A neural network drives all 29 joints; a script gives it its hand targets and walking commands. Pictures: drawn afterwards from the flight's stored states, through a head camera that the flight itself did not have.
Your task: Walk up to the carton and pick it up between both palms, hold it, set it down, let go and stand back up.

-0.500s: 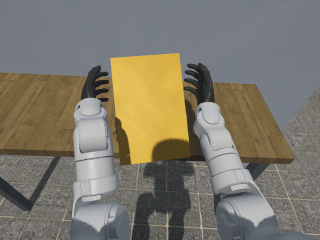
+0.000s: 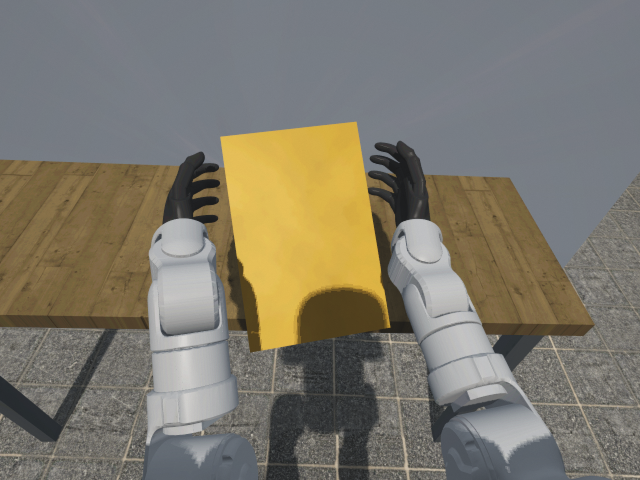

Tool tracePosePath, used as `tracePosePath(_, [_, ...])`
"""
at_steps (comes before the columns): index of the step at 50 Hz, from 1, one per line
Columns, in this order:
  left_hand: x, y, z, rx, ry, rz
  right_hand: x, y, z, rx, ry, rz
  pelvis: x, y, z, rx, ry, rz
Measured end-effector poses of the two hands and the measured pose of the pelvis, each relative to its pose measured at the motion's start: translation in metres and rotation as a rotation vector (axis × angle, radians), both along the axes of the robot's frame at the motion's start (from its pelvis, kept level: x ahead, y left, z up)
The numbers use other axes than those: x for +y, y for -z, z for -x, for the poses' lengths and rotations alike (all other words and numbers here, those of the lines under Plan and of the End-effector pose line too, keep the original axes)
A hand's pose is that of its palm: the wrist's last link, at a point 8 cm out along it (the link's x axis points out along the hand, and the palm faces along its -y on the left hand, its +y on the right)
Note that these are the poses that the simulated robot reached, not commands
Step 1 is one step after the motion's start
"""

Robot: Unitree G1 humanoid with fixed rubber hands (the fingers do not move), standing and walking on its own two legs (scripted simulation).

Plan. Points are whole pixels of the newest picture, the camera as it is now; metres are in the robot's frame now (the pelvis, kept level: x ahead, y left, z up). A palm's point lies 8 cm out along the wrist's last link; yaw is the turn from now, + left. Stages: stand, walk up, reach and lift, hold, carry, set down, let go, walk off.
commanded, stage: hold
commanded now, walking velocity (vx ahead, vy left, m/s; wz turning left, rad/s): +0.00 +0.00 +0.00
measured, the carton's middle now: (301, 237) +0.40 -0.01 +0.07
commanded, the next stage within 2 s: none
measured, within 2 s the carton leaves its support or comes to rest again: neither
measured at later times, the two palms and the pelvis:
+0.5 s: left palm (182, 219) +0.35 +0.13 +0.17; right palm (406, 202) +0.35 -0.13 +0.17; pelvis -0.02 -0.02 +0.00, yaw +0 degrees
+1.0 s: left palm (182, 220) +0.34 +0.12 +0.18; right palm (411, 207) +0.34 -0.13 +0.17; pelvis +0.00 +0.00 +0.00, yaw +0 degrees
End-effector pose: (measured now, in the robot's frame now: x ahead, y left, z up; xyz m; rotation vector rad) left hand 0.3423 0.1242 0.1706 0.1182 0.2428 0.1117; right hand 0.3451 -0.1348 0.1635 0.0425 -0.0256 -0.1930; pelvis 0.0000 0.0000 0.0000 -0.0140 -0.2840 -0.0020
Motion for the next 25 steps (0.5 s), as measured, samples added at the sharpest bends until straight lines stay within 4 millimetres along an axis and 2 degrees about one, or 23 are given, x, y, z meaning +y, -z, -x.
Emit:
tracePosePath(7, [-0.005,-0.001,0.004,0.006,-0.005,-0.003,-0.005,0.004,0.002,0.007,-0.008,0.001,0.0,0.0,0.007,0.003,0.012,-0.004])
tracePosePath(17, [-0.009,-0.005,0.0,0.006,-0.025,0.009,-0.009,-0.004,-0.001,0.006,-0.019,0.011,-0.01,-0.001,0.015,0.033,0.011,-0.014])
tracePosePath(25, [0.002,0.0,-0.005,0.027,-0.061,0.037,0.002,-0.007,-0.008,0.011,-0.052,-0.001,-0.019,-0.001,0.016,0.043,-0.001,-0.014])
